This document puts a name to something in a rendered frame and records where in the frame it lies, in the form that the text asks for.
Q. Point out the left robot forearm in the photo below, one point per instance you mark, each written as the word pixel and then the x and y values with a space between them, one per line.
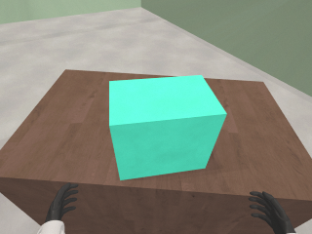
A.
pixel 52 227

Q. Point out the pedestal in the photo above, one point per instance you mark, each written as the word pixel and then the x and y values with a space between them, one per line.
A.
pixel 66 138

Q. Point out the robot right hand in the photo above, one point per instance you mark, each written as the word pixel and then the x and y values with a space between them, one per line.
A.
pixel 274 215

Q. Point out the carton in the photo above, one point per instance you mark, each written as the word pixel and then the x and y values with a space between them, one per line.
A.
pixel 163 125

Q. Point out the robot left hand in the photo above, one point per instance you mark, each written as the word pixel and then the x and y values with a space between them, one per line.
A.
pixel 57 210

